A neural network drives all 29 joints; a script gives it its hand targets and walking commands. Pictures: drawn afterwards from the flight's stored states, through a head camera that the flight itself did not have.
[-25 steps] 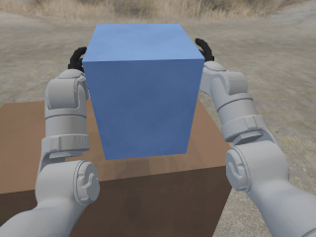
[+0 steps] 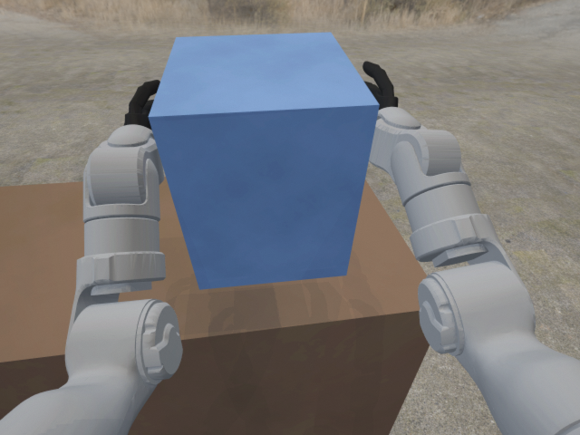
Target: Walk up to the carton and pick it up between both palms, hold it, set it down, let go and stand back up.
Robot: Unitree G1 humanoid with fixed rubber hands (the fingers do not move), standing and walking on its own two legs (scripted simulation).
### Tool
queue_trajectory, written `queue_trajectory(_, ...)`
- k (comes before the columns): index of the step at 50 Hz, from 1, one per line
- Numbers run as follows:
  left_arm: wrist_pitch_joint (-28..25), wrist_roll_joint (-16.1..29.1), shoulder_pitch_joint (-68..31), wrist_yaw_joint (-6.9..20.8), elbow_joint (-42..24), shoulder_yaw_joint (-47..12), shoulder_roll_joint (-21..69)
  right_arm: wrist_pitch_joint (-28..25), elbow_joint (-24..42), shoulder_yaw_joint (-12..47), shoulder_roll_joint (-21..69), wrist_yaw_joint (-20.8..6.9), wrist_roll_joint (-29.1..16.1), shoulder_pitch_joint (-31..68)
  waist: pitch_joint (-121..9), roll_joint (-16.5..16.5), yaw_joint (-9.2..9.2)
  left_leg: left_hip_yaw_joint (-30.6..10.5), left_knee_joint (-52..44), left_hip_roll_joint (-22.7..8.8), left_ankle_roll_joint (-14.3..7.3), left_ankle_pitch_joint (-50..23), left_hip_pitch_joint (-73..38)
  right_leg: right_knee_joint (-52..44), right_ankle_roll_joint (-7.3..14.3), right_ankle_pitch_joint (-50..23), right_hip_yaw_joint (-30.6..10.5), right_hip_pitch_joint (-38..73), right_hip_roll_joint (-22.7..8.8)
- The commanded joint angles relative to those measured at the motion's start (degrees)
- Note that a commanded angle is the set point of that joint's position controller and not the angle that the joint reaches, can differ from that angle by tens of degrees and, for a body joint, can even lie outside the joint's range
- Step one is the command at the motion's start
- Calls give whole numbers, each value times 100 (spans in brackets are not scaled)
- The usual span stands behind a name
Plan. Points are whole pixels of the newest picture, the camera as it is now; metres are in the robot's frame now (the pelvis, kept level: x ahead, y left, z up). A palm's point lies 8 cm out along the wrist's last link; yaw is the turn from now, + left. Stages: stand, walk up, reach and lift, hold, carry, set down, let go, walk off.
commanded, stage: hold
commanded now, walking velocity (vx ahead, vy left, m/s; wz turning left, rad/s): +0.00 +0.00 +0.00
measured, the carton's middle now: (264, 161) +0.38 +0.01 +0.25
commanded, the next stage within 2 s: none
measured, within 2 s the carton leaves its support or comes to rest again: neither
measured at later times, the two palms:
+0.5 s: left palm (133, 148) +0.36 +0.16 +0.29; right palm (373, 123) +0.36 -0.13 +0.31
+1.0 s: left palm (138, 144) +0.35 +0.15 +0.30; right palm (386, 129) +0.35 -0.14 +0.31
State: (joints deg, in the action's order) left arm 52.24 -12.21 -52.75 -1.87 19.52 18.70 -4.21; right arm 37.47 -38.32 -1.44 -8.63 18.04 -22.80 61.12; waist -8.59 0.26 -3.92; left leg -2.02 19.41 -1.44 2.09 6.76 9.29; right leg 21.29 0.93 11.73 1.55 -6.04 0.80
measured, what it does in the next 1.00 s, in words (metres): stands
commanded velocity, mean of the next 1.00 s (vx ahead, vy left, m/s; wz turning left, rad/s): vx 0.00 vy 0.00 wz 0.00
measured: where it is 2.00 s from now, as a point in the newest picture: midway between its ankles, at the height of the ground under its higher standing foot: outside the picture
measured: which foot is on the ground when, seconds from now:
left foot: down 0.00-1.00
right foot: down 0.00-1.00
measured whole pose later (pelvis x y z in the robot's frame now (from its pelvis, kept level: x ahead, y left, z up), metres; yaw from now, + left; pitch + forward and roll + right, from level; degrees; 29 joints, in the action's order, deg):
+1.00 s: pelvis -0.01 +0.00 +0.00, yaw +0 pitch -4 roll +0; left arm 53.4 -12.2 -52.3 -1.0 19.4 19.1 -4.1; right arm 40.1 -37.8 -0.6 -8.9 18.9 -23.3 61.0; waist -8.7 -1.1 -3.9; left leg -2.0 19.4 -1.4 2.1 5.8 9.3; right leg 21.2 0.9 10.9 1.6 -6.0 0.8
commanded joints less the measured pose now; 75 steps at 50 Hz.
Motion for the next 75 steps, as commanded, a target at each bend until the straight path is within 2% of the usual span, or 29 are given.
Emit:
queue_trajectory(1,-343,983,-4155,907,-1525,-2154,3132,240,1674,1883,3663,-565,-1197,3785,-2354,-111,-272,-66,217,338,-1,-1293,-1389,-445,-609,-2532,-229,633,280)
queue_trajectory(4,-423,1186,-4492,906,-1264,-2149,3189,210,1643,1779,3796,-639,-1096,4144,-2330,18,-220,-38,138,308,-27,-877,-1279,-536,-569,-1965,-273,365,284)
queue_trajectory(5,-425,1128,-4474,888,-996,-2043,3188,168,1704,1793,3842,-673,-1091,4401,-2312,102,-109,-10,76,324,-84,-747,-1212,-594,-585,-1718,-261,278,297)
queue_trajectory(9,-550,983,-4966,854,-449,-1668,2974,108,929,1363,3942,-870,-685,4597,-1818,269,15,55,-127,312,-229,208,-779,-763,-457,-37,-269,-212,275)
queue_trajectory(11,-601,919,-5191,837,-65,-1625,2960,42,461,1062,3772,-983,-498,4780,-1643,119,-15,95,-155,258,-216,589,-706,-825,-347,676,-303,-559,261)
queue_trajectory(15,-823,1131,-5630,783,169,-1725,3120,-229,384,843,3951,-1107,-355,5195,-1949,164,-51,109,-156,263,-236,818,-472,-827,-313,1029,-279,-566,303)
queue_trajectory(19,-948,1210,-5760,656,268,-1896,3376,-409,251,778,3937,-1151,-447,5268,-2018,-184,-79,74,-95,241,-154,600,-525,-800,-267,633,-380,-557,258)
queue_trajectory(21,-938,1183,-5539,640,275,-2029,3480,-469,237,668,3782,-1122,-402,5203,-2059,-381,-233,69,-75,232,-36,500,-494,-763,-280,272,-314,-400,264)
queue_trajectory(22,-919,1157,-5484,655,292,-1932,3437,-432,57,690,3784,-1101,-408,5020,-1993,-313,-222,81,-82,245,-63,513,-530,-776,-296,323,-315,-363,266)
queue_trajectory(27,-851,1265,-5212,672,-596,-2379,3672,-437,652,1063,3719,-960,-801,4594,-2503,-586,-355,-11,117,247,110,-580,-1045,-689,-353,-1042,-298,107,274)
queue_trajectory(28,-806,1208,-5075,662,-653,-2370,3608,-391,715,1148,3744,-913,-871,4498,-2479,-614,-287,3,167,280,91,-799,-1077,-661,-396,-1278,-295,217,275)
queue_trajectory(34,-556,1248,-4360,739,-1464,-2634,3576,-156,1872,1819,3755,-614,-1363,4052,-3037,-524,-388,-96,527,363,159,-2234,-1682,-363,-598,-3314,-252,843,331)
queue_trajectory(37,-413,1042,-4056,800,-1449,-2358,3288,17,2089,2099,3768,-573,-1406,4091,-2813,-224,-177,-79,439,394,37,-2028,-1542,-345,-663,-3284,-208,956,343)
queue_trajectory(38,-412,1078,-4032,794,-1714,-2330,3351,67,2127,2093,3743,-551,-1412,3898,-2983,-243,-279,-88,441,380,54,-2081,-1675,-319,-657,-3445,-231,981,329)
queue_trajectory(40,-338,1056,-3868,854,-1496,-2185,3241,147,2047,2031,3622,-528,-1298,3870,-2642,-78,-281,-109,341,342,25,-1773,-1620,-367,-667,-3338,-215,794,297)
queue_trajectory(44,-366,1060,-4300,924,-1342,-2100,3137,200,1878,1867,3761,-565,-1156,4088,-2381,-6,-204,-51,157,378,-63,-931,-1407,-558,-647,-2146,-251,443,264)
queue_trajectory(46,-473,1155,-4652,881,-1182,-2032,3140,127,1807,1753,3920,-637,-1070,4477,-2346,162,-54,-24,107,349,-117,-716,-1269,-618,-583,-1537,-235,173,301)
queue_trajectory(50,-577,1026,-5094,812,-333,-1732,3022,71,862,1190,3870,-859,-640,4721,-1835,164,-47,52,-106,303,-181,362,-794,-809,-416,249,-273,-403,283)
queue_trajectory(53,-668,979,-5265,787,79,-1592,2999,-81,481,925,3834,-1011,-414,4911,-1722,216,1,103,-140,276,-247,670,-624,-868,-347,912,-297,-643,271)
queue_trajectory(57,-805,1032,-5391,764,603,-1664,3209,-339,180,591,3722,-1133,-256,5273,-1700,2,-95,102,-190,207,-191,961,-409,-865,-273,1109,-282,-673,296)
queue_trajectory(59,-904,1028,-5567,726,787,-1631,3238,-424,3,526,3828,-1170,-267,5429,-1683,-3,-37,98,-186,220,-196,1011,-339,-877,-273,1145,-320,-719,297)
queue_trajectory(64,-1030,1196,-5774,639,221,-2054,3538,-553,-8,571,3783,-1129,-436,5194,-2189,-521,-242,71,-21,242,7,386,-574,-756,-294,185,-331,-419,243)
queue_trajectory(65,-996,1143,-5600,633,191,-2056,3499,-540,31,690,3797,-1105,-511,5144,-2180,-474,-157,65,-41,244,1,286,-633,-783,-307,38,-288,-359,273)
queue_trajectory(66,-993,1249,-5572,604,-16,-2236,3636,-572,214,746,3781,-1085,-584,5086,-2400,-587,-259,4,-10,219,71,4,-752,-724,-302,-387,-254,-270,281)
queue_trajectory(68,-923,1180,-5227,628,-64,-2197,3578,-515,216,846,3739,-1023,-650,4874,-2278,-538,-208,32,56,236,63,-279,-859,-745,-333,-677,-273,-142,283)
queue_trajectory(70,-857,1253,-5018,689,-677,-2463,3669,-450,729,1203,3753,-864,-959,4387,-2759,-642,-334,17,316,281,182,-1196,-1245,-588,-403,-1751,-291,410,314)
queue_trajectory(72,-768,1304,-4661,694,-1105,-2607,3679,-384,1574,1643,3845,-728,-1276,4308,-3234,-615,-316,10,540,395,166,-1994,-1539,-457,-537,-2766,-283,758,322)
queue_trajectory(73,-665,1232,-4535,715,-1035,-2574,3607,-271,1467,1642,3696,-694,-1308,4210,-2956,-642,-308,-64,511,376,163,-1961,-1586,-473,-550,-2811,-289,689,322)
queue_trajectory(75,-571,1247,-4163,741,-1371,-2633,3615,-191,2013,1877,3636,-619,-1375,4140,-3112,-512,-349,-71,589,377,177,-2486,-1732,-371,-623,-3567,-242,917,333)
